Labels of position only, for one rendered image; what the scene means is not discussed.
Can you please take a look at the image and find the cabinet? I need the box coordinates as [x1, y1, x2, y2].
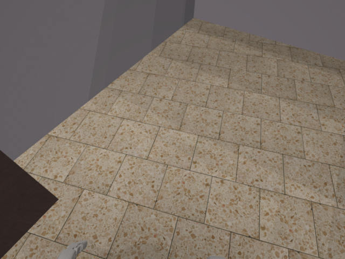
[0, 150, 59, 259]

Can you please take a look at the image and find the left robot hand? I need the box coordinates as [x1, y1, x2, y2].
[57, 241, 87, 259]

